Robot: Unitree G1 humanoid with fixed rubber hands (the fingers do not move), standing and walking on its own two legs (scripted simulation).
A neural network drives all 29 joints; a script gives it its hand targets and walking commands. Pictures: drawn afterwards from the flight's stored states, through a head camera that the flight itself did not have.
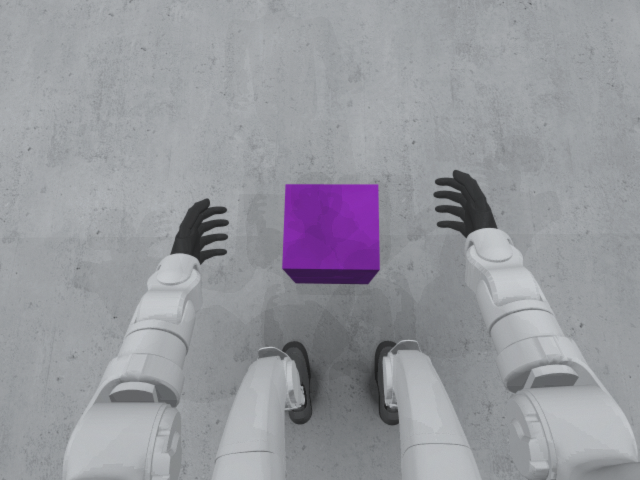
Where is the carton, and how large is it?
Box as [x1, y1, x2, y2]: [282, 184, 379, 283]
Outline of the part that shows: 286,184 282,268 295,282 368,283 379,269 377,184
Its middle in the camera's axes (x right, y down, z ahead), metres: +0.03 +0.01 +0.96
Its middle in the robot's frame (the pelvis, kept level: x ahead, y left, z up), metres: +0.48 -0.01 -0.55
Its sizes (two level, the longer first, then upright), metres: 0.203 0.187 0.286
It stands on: the floor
